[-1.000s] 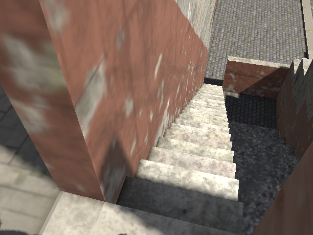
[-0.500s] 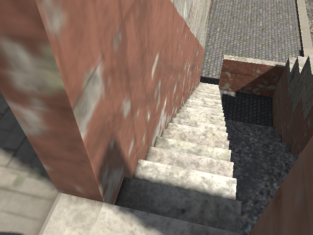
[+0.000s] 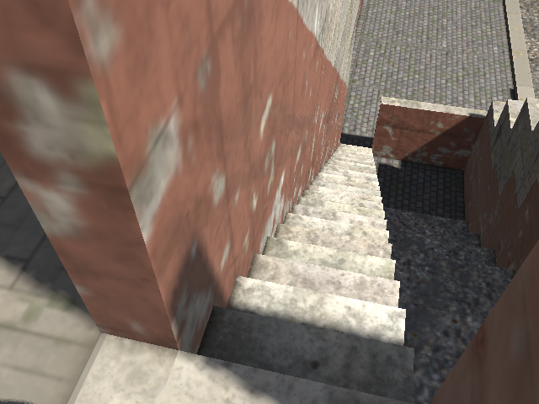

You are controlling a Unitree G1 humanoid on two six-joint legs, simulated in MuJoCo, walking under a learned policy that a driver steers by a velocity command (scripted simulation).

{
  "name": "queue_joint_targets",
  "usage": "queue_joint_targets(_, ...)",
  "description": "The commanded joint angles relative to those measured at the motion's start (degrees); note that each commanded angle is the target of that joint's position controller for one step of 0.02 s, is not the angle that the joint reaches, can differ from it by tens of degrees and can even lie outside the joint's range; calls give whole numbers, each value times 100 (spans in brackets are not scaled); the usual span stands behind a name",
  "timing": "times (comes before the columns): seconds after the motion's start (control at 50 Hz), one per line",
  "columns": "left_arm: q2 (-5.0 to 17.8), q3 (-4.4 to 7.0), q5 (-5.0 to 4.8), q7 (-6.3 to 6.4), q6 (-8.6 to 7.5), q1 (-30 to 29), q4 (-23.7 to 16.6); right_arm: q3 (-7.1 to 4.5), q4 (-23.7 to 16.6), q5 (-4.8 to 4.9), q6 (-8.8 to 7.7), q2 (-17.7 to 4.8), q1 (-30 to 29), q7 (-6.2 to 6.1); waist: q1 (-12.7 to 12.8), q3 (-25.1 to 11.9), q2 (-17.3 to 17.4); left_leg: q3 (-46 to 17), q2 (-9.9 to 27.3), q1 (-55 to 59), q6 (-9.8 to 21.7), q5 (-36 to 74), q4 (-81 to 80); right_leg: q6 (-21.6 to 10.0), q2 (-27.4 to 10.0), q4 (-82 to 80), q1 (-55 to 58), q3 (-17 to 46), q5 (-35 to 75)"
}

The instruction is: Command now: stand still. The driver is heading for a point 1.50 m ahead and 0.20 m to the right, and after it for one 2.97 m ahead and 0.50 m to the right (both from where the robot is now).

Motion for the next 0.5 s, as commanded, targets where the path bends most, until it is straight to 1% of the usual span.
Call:
queue_joint_targets(0.02, 684, 135, 0, 14, -37, -167, -210, -170, -184, -2, -56, -694, 41, -7, 1, -349, -45, -177, 162, -155, 173, 1194, -428, -99, -159, -331, 342, 240, 1183)
queue_joint_targets(0.04, 726, 138, -1, 25, -38, -192, -184, -179, -96, 22, -59, -711, 116, -18, -43, -359, -36, -176, 155, -91, 181, 1156, -452, -81, -170, -337, 289, 243, 1154)
queue_joint_targets(0.24, 694, 111, 21, 36, 32, -135, 97, -155, 391, 8, -40, -718, 130, 7, -24, -288, -60, -210, 98, 46, 233, 1346, -605, -36, -165, -443, 272, 168, 1068)
queue_joint_targets(0.26, 727, 134, 47, 56, 60, 10, 165, -172, 507, -16, -20, -759, 308, 0, -41, -255, -32, -250, 105, 68, 306, 748, -742, -60, -147, -496, 245, 149, 466)
queue_joint_targets(0.28, 908, 216, 132, 117, 81, 98, 184, -261, 592, -100, 0, -970, 495, -36, -108, -63, 40, -386, 158, 18, 521, -515, -937, -144, -89, -428, 39, 105, -581)
queue_joint_targets(0.3, 989, 263, 214, 178, 78, 100, 176, -338, 646, -180, -6, -1122, 629, -80, -197, 200, 161, -744, 373, 7, 787, -1656, -1167, -246, -100, -329, -404, 160, -1321)
queue_joint_targets(0.32, 958, 273, 272, 232, 48, -55, 129, -376, 724, -248, -59, -1122, 873, -148, -381, 387, 366, -1326, 780, 272, 1123, -2204, -1420, -292, -75, 19, -1015, 174, -1555)
queue_joint_targets(0.34, 803, 246, 300, 278, -12, -274, 67, -375, 809, -263, -140, -1032, 1121, -250, -567, 432, 639, -1929, 1291, 717, 1448, -2288, -1686, -291, 34, 518, -1562, 83, -1313)
queue_joint_targets(0.36, 588, 191, 337, 319, -96, -413, -16, -306, 882, -247, -204, -846, 1243, -349, -646, 472, 826, -2406, 1814, 975, 1692, -2150, -1878, -334, -4, 1008, -1961, 215, -1201)
queue_joint_targets(0.38, 453, 146, 429, 374, -156, -549, -113, -186, 920, -294, -307, -558, 1375, -435, -755, 425, 907, -2722, 2162, 1083, 1790, -1736, -2068, -347, -185, 1984, -2320, 666, -1728)
queue_joint_targets(0.4, 449, 168, 440, 399, -195, -489, -201, -110, 903, -300, -410, -383, 1208, -509, -645, 256, 797, -2567, 2167, 1147, 1680, -1529, -2126, -351, -228, 2727, -2470, 812, -2080)
queue_joint_targets(0.42, 469, 198, 444, 389, -212, -309, -207, -69, 851, -260, -458, -342, 935, -543, -463, 189, 638, -2159, 1939, 1028, 1466, -1505, -2159, -357, -258, 2824, -2322, 755, -2086)
queue_joint_targets(0.44, 490, 220, 459, 375, -198, -162, -184, -70, 770, -176, -447, -429, 653, -558, -334, 231, 488, -1700, 1637, 772, 1269, -1499, -2190, -344, -239, 2406, -1966, 562, -1981)
queue_joint_targets(0.46, 471, 222, 473, 359, -181, -40, -124, -103, 700, -92, -395, -624, 390, -565, -178, 275, 331, -1167, 1296, 330, 1091, -1432, -2143, -310, -136, 1665, -1227, 287, -1831)
queue_joint_targets(0.48, 352, 188, 433, 316, -190, 55, -48, -123, 708, -50, -299, -824, 253, -530, 7, 316, 237, -756, 990, -202, 1038, -1314, -1948, -285, 20, 794, -360, 23, -1256)
queue_joint_targets(0.5, 226, 123, 318, 266, -243, 327, 148, -121, 803, -160, -152, -978, 262, -437, 127, 437, 175, -706, 970, -688, 1160, -1358, -1769, -240, 172, -101, 369, -84, -44)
